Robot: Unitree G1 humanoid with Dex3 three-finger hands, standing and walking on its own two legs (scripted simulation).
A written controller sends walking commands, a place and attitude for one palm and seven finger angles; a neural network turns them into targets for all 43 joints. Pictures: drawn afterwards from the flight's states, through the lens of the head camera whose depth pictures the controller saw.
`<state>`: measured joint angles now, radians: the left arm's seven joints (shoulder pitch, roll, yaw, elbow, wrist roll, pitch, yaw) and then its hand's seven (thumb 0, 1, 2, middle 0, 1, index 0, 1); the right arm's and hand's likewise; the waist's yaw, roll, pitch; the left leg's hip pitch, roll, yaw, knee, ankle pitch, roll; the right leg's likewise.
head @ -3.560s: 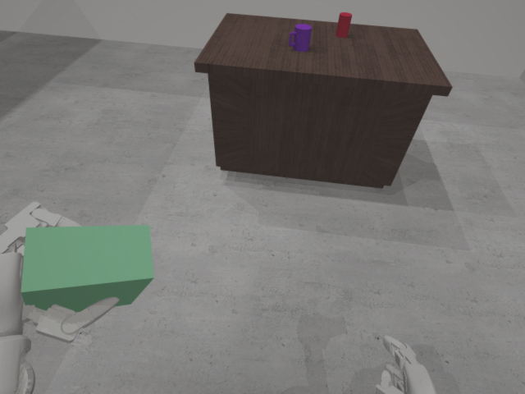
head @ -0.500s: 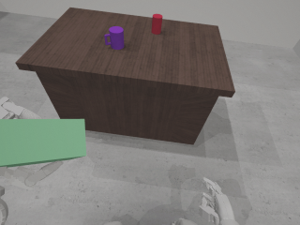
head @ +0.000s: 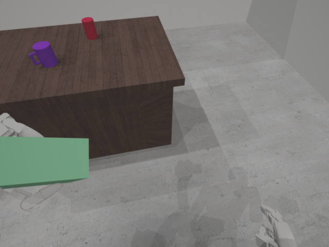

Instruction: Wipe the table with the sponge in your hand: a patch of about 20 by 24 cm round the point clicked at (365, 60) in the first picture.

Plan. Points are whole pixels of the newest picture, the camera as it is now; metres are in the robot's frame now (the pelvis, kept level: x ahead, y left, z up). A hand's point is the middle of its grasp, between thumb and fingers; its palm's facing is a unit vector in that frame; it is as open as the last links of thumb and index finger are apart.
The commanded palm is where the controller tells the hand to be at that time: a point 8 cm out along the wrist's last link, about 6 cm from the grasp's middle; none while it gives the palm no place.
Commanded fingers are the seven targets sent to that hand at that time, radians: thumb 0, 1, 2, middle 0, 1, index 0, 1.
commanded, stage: turn to face it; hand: left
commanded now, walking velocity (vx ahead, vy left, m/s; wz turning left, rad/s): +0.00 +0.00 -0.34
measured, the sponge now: (54, 164) +0.23 +0.19 +0.17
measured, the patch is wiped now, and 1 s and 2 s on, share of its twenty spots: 0.00 0.00 0.00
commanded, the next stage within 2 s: take the last steps up to it in 0.30 s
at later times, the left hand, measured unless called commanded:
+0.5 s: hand (67, 201) +0.17 +0.15 +0.17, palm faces +0.26 -0.86 -0.44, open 10.4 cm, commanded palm +0.10 +0.22 +0.18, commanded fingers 0.00 0.10 1.30 -1.20 -1.60 -1.20 -1.60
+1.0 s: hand (30, 221) +0.14 +0.20 +0.17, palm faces +0.32 -0.85 -0.41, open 10.4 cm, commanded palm +0.10 +0.24 +0.18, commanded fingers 0.00 0.10 1.30 -1.20 -1.60 -1.20 -1.60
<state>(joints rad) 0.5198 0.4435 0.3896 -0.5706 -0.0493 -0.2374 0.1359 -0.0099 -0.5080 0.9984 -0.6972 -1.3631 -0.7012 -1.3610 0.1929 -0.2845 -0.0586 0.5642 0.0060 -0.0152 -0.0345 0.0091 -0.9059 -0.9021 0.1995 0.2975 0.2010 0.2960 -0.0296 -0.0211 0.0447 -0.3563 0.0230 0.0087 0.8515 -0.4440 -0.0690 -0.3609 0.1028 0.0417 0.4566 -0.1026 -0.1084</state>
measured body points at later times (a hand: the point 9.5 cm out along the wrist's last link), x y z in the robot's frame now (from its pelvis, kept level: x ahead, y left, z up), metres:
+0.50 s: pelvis -0.10 -0.04 -0.01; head -0.09 -0.06 +0.44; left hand +0.15 +0.20 +0.19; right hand +0.03 -0.26 -0.12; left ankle -0.06 +0.12 -0.71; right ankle -0.08 -0.14 -0.74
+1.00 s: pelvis -0.10 -0.02 +0.00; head -0.12 -0.02 +0.45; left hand +0.12 +0.24 +0.19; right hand +0.02 -0.27 -0.09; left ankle -0.08 +0.09 -0.74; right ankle -0.10 -0.12 -0.69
